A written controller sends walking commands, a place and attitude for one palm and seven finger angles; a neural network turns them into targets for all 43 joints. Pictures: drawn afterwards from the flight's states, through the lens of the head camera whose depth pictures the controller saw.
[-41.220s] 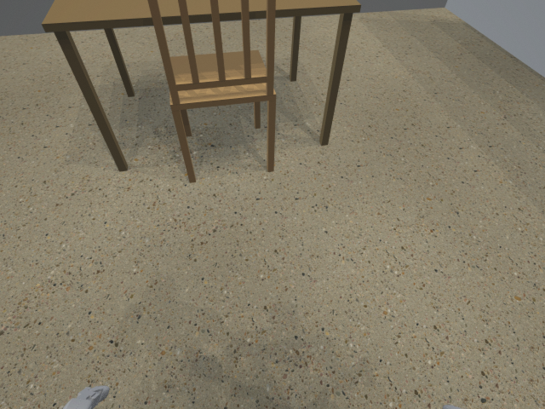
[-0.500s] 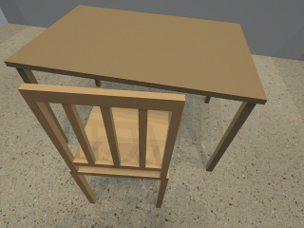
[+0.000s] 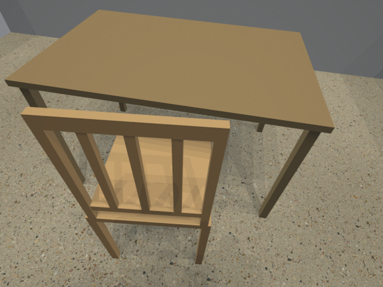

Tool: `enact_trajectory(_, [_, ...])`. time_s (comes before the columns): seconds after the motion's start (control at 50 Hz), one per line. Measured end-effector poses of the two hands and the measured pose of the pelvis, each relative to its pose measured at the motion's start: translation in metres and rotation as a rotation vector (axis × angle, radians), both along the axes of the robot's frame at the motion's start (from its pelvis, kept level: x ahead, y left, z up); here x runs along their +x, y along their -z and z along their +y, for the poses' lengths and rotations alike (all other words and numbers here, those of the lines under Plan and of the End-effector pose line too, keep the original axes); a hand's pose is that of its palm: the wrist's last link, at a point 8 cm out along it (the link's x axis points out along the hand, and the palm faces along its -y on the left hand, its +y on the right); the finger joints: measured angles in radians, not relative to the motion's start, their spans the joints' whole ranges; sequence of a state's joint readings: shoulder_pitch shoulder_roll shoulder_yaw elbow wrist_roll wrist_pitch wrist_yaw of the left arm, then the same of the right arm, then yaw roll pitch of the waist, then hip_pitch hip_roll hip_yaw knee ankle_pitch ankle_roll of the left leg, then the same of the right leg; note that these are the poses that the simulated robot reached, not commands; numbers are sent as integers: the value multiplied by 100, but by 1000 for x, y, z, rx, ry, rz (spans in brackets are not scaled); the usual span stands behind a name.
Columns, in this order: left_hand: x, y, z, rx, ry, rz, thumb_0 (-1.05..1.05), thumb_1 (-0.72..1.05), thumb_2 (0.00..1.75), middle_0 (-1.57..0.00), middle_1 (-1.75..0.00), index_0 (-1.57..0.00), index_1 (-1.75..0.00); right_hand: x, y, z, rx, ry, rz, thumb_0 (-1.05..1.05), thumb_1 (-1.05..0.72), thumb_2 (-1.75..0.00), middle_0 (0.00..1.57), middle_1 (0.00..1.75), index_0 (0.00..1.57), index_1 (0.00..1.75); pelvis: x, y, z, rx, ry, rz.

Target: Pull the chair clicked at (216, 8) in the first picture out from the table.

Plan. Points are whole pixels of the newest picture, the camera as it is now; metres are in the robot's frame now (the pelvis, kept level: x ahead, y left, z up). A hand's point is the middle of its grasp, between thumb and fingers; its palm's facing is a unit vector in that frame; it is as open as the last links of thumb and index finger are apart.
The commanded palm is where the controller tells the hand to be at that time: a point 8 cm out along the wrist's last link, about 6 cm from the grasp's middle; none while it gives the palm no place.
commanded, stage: look again from close up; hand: left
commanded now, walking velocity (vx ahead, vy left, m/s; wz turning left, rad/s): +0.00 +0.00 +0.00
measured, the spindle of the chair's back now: (139, 177) +0.40 +0.17 -0.06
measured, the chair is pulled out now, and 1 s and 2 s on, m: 0.18 0.18 0.18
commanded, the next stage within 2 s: raise the hand toward the chair's back in 0.62 s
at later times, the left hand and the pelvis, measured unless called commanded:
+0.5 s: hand out of the picture -0.03 +0.15 -0.18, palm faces +0.03 -0.99 -0.16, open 7.4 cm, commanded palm none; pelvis +0.00 +0.00 +0.00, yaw +0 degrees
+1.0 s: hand (129, 242) +0.21 +0.14 -0.01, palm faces +0.12 -0.99 -0.04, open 8.1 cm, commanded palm +0.11 +0.20 -0.07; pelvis -0.03 -0.02 -0.04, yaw +3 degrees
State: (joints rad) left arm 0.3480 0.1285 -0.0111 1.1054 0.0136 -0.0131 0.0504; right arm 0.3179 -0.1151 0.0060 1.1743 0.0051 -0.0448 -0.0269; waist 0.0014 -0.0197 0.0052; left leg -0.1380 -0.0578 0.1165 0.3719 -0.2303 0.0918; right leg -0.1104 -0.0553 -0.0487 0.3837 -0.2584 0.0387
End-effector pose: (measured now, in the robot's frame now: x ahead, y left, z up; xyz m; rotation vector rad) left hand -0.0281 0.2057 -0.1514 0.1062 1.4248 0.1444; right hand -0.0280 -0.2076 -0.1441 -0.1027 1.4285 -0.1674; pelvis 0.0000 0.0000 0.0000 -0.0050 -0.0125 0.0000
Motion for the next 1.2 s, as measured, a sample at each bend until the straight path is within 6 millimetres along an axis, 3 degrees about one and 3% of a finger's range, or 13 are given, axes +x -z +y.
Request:
enact_trajectory(0.56, [-4, -1, -4, -2, 3, 18, 0, 91, 90, -20, -30, -20, -30, -4, 0, -1, 6, 7, 17, 0, -91, -90, 20, 30, 20, 30, 0, 0, -3, 1, 4, 9])
enact_trajectory(0.74, [2, 1, -5, 0, 13, -3, 0, 91, 90, -20, -30, -20, -30, 0, 0, -1, 4, 0, 2, 0, -91, -90, 20, 30, 20, 30, 0, 1, -3, -4, -1, 11])
enact_trajectory(0.78, [25, -13, 7, 48, -32, -120, 3, 94, 89, -20, -30, -20, -30, 6, -4, -9, -23, -14, -74, 2, -92, -90, 20, 30, 20, 30, -4, 3, -4, 2, -8, 12])
enact_trajectory(0.84, [81, -59, 33, 165, -45, -460, 6, 96, 88, -20, -29, -20, -29, 26, -10, -29, -59, -29, -264, 3, -93, -90, 20, 30, 20, 30, -9, 6, -8, 27, -24, 28])
enact_trajectory(0.88, [122, -93, 33, 183, -34, -695, 5, 94, 88, -20, -29, -19, -29, 46, -11, -43, -77, -58, -384, 3, -93, -90, 20, 30, 20, 30, -14, 12, -9, 37, -47, 31])
enact_trajectory(0.94, [177, -137, 15, 137, 14, -1026, 4, 88, 86, -18, -28, -18, -28, 83, -12, -62, -107, -114, -545, 2, -92, -90, 20, 30, 20, 30, -22, 21, -10, 13, -71, 61])
enact_trajectory(1.0, [210, -150, -13, -3, 59, -1301, 3, 80, 83, -18, -27, -17, -27, 120, -21, -77, -140, -138, -681, 2, -92, -90, 20, 30, 20, 30, -30, 36, -18, 12, -54, 128])
enact_trajectory(1.04, [214, -141, -30, -107, 93, -1409, 2, 75, 82, -17, -27, -17, -27, 143, -30, -83, -154, -163, -757, 2, -91, -90, 20, 30, 20, 30, -33, 48, -27, 16, -40, 162])
enact_trajectory(1.1, [196, -107, -39, -158, 145, -1407, 1, 67, 79, -17, -26, -17, -26, 176, -41, -90, -169, -218, -847, 2, -91, -90, 20, 30, 20, 30, -36, 65, -40, 18, -38, 200])
enact_trajectory(1.16, [161, -69, -29, -119, 116, -1271, 1, 59, 76, -17, -25, -17, -25, 205, -41, -91, -166, -271, -896, 1, -91, -90, 20, 30, 20, 30, -38, 81, -49, 13, -48, 223])
enact_trajectory(1.2, [138, -61, -16, -48, 66, -1222, 1, 54, 74, -17, -24, -17, -24, 221, -36, -88, -155, -301, -918, 1, -91, -90, 20, 30, 20, 30, -39, 88, -54, 4, -57, 236])
